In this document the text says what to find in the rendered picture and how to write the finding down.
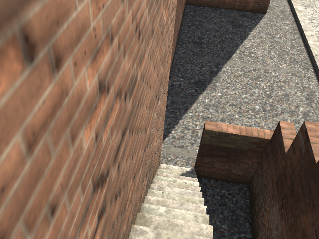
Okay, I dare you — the stairs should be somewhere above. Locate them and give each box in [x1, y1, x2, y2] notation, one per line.
[129, 163, 213, 239]

